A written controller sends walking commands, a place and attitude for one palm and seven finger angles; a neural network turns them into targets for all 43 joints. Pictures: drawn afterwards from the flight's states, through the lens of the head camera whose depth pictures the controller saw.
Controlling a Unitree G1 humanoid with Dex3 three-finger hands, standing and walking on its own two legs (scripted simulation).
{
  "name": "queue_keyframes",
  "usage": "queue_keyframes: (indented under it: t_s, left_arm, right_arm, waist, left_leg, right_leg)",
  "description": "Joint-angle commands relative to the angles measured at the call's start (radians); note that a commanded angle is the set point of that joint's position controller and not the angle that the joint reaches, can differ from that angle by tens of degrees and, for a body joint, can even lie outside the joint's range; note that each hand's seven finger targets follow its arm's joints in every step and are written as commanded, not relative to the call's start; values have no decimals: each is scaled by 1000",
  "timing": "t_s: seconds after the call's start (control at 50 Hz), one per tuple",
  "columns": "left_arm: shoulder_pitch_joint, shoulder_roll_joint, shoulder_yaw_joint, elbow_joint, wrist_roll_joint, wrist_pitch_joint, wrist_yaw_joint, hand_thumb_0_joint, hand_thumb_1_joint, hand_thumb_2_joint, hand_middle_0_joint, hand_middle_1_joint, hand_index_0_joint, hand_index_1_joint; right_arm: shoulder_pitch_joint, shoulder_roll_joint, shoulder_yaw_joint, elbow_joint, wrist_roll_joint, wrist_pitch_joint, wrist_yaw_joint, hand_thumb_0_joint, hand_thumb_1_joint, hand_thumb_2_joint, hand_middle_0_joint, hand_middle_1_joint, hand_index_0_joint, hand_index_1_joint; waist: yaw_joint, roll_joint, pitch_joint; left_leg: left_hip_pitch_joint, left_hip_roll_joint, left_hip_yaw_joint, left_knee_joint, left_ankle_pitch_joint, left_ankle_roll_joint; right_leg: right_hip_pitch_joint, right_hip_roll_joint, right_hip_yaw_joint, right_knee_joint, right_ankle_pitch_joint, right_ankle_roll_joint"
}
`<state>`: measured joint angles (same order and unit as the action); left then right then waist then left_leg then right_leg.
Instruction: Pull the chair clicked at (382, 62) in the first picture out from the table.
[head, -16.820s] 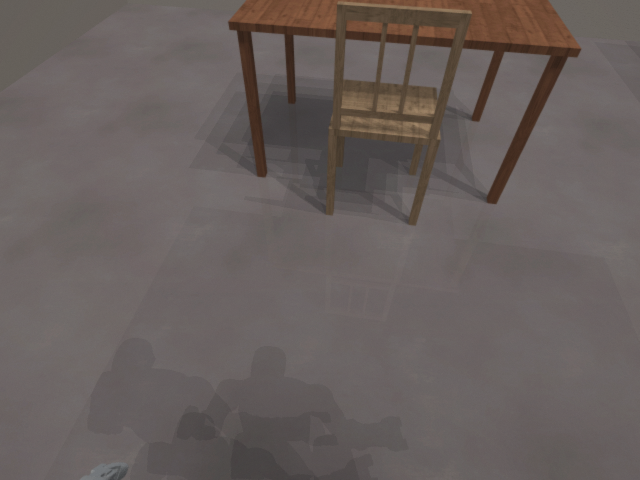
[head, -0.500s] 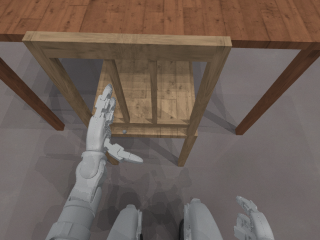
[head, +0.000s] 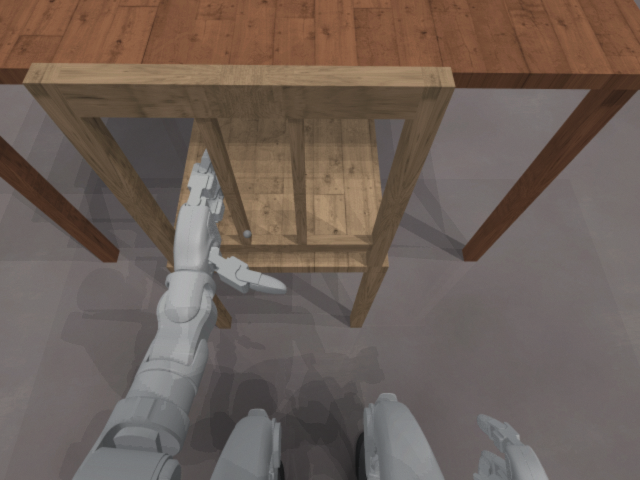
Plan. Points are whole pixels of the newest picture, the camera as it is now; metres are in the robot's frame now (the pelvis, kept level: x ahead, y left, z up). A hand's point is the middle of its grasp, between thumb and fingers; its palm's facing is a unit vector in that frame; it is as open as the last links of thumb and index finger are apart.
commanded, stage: push the fingers through the gap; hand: left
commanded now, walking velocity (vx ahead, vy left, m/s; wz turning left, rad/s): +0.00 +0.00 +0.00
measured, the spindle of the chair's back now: (230, 190) +0.47 +0.11 +0.02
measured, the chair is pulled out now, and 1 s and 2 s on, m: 0.00 0.00 0.01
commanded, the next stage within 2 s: hook a spindle and tug to test in 0.70 s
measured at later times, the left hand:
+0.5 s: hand (252, 206) +0.45 +0.08 +0.02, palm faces -0.01 -1.00 -0.04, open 16.9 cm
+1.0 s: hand (247, 205) +0.45 +0.09 +0.02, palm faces -0.03 -1.00 -0.02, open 16.5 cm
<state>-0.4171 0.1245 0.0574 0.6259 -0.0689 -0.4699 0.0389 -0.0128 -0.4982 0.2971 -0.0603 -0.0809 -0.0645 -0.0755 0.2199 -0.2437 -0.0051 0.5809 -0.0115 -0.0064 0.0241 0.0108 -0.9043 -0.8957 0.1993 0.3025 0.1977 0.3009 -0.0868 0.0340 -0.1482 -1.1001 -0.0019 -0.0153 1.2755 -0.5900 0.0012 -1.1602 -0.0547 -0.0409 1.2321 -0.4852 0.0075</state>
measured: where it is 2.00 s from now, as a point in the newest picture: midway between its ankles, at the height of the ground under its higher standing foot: outside the picture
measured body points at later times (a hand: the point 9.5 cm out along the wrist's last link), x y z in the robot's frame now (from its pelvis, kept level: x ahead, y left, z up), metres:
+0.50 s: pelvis +0.00 +0.00 +0.00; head +0.14 -0.01 +0.42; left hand +0.44 +0.13 +0.02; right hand +0.06 -0.26 -0.13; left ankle +0.00 +0.12 -0.62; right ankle +0.05 -0.13 -0.62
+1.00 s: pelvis +0.00 +0.00 +0.00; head +0.15 +0.00 +0.42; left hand +0.45 +0.14 +0.02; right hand +0.08 -0.26 -0.13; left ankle +0.00 +0.12 -0.62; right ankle +0.05 -0.13 -0.62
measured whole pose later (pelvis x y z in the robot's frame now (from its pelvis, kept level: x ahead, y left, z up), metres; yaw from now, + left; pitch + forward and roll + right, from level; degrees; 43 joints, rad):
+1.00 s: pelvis +0.00 +0.00 +0.00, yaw -1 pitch +26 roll -1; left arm -0.61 0.16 0.16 0.84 -0.05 -0.53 0.04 -0.01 -0.50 0.30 -0.11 -0.25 -0.12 -0.24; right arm 0.25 -0.24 -0.01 0.60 -0.03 0.02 0.04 0.01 -0.90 -0.90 0.20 0.30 0.20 0.30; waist -0.12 0.03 -0.15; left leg -1.15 0.01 -0.01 1.28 -0.59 0.00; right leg -1.21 -0.05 -0.03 1.23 -0.47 0.01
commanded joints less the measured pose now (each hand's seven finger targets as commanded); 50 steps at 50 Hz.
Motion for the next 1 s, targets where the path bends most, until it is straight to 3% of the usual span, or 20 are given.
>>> queue_keyframes:
  t_s: [0.0,0.02,0.06,0.1,0.14,0.16,0.2,0.26,0.42,0.44,0.5,0.58,0.62,0.7,0.76,0.78,0.84,0.9,0.98]
  left_arm:
    - [-365,85,36,-180,4,-86,16,0,-500,300,-60,-80,-60,-80]
    - [-366,102,58,-158,1,-89,18,0,-500,300,-60,-80,-60,-80]
    - [-376,106,65,-117,7,-90,16,0,-500,300,-60,-80,-60,-80]
    - [-402,124,83,-83,11,-91,13,0,-500,300,-60,-80,-60,-80]
    - [-466,105,64,-82,13,-96,13,0,-500,300,-60,-80,-60,-80]
    - [-458,125,85,-67,14,-97,14,0,-500,300,-60,-80,-60,-80]
    - [-487,111,74,-64,15,-102,13,0,-500,300,-60,-80,-60,-80]
    - [-529,116,83,-14,17,-104,17,0,-500,300,-60,-80,-60,-80]
    - [-535,137,104,-20,26,-127,17,0,-500,300,-60,-80,-60,-80]
    - [-532,120,90,-11,22,-125,14,0,-500,300,-60,-80,-60,-80]
    - [-541,149,122,26,18,-126,16,0,-500,300,-60,-80,-60,-80]
    - [-534,173,138,-4,22,-142,11,0,-500,300,-60,-80,-60,-80]
    - [-515,136,115,1,14,-139,8,0,-500,300,-60,-80,-60,-80]
    - [-506,166,140,51,18,-128,3,0,-500,300,-60,-80,-60,-80]
    - [-557,157,128,10,17,-142,5,0,-500,300,-60,-80,-60,-80]
    - [-554,172,141,-1,17,-146,8,0,-500,300,-60,-80,-60,-80]
    - [-558,140,111,14,18,-147,1,0,-500,300,-113,-244,-113,-244]
    - [-538,133,104,-1,18,-142,-2,0,-500,300,-166,-409,-166,-409]
    - [-509,125,102,14,15,-119,3,0,-500,300,-236,-628,-236,-628]
  right_arm:
    - [74,-133,-58,-93,-7,-26,-13,0,-900,-900,200,300,200,300]
    - [81,-133,-58,-90,-7,-25,-13,0,-900,-900,200,300,200,300]
    - [87,-135,-56,-88,-9,-22,-12,0,-900,-900,200,300,200,300]
    - [93,-137,-57,-84,-8,-19,-11,0,-900,-900,200,300,200,300]
    - [101,-134,-57,-78,-11,-18,-10,0,-900,-900,200,300,200,300]
    - [108,-137,-58,-78,-11,-17,-9,0,-900,-900,200,300,200,300]
    - [116,-139,-60,-73,-13,-16,-6,0,-900,-900,200,300,200,300]
    - [130,-141,-61,-61,-16,-13,-5,0,-900,-900,200,300,200,300]
    - [146,-140,-65,-59,-19,-5,1,0,-900,-900,200,300,200,300]
    - [141,-139,-65,-55,-18,-5,2,0,-900,-900,200,300,200,300]
    - [148,-144,-64,-49,-17,-4,0,0,-900,-900,200,300,200,300]
    - [146,-142,-63,-53,-19,-7,0,0,-900,-900,200,300,200,300]
    - [143,-139,-64,-57,-20,-6,3,0,-900,-900,200,300,200,300]
    - [144,-147,-62,-57,-16,2,4,0,-900,-900,200,300,200,300]
    - [139,-144,-62,-63,-19,-1,3,0,-900,-900,200,300,200,300]
    - [143,-146,-63,-61,-19,0,2,0,-900,-900,200,300,200,300]
    - [141,-143,-64,-56,-20,-2,2,0,-900,-900,200,300,200,300]
    - [141,-145,-65,-58,-21,2,4,0,-900,-900,200,300,200,300]
    - [145,-146,-66,-61,-18,13,7,0,-900,-900,200,300,200,300]
  waist:
    - [-36,-11,-475]
    - [-36,-40,-472]
    - [-39,-25,-466]
    - [-41,-50,-458]
    - [-55,-21,-472]
    - [-46,-7,-478]
    - [-52,-7,-503]
    - [-69,-16,-481]
    - [-55,-18,-537]
    - [-62,-14,-523]
    - [-66,-49,-489]
    - [-50,5,-519]
    - [-58,-14,-516]
    - [-59,-44,-455]
    - [-61,5,-480]
    - [-60,-19,-506]
    - [-72,-19,-502]
    - [-61,20,-521]
    - [-62,-9,-505]
  left_leg:
    - [183,-18,0,-165,322,10]
    - [168,-17,1,-164,318,11]
    - [154,-18,1,-166,319,11]
    - [134,-17,3,-165,303,11]
    - [146,-18,3,-162,308,12]
    - [158,-17,1,-163,322,10]
    - [177,-14,-2,-161,343,8]
    - [158,-14,-2,-157,338,10]
    - [152,-18,12,-160,333,13]
    - [153,-17,13,-160,324,14]
    - [109,-20,17,-161,277,18]
    - [148,-19,15,-165,318,13]
    - [150,-17,16,-162,332,13]
    - [95,-19,19,-164,276,15]
    - [135,-19,14,-161,292,14]
    - [144,-18,12,-158,309,15]
    - [145,-16,11,-151,319,13]
    - [186,-13,4,-155,366,8]
    - [185,-10,-2,-157,382,8]
  right_leg:
    - [355,36,14,-134,273,-31]
    - [370,37,17,-137,279,-30]
    - [368,38,15,-132,286,-31]
    - [370,38,19,-134,278,-29]
    - [358,38,19,-133,279,-29]
    - [354,41,18,-129,283,-33]
    - [344,41,15,-123,294,-32]
    - [336,43,14,-127,296,-30]
    - [393,43,28,-136,318,-29]
    - [380,43,26,-142,309,-28]
    - [388,45,33,-156,275,-24]
    - [385,45,30,-141,303,-31]
    - [384,45,26,-141,319,-28]
    - [376,45,31,-151,278,-27]
    - [351,46,25,-141,270,-30]
    - [365,48,27,-139,287,-28]
    - [354,46,23,-133,298,-26]
    - [338,47,15,-122,320,-31]
    - [336,50,8,-124,326,-31]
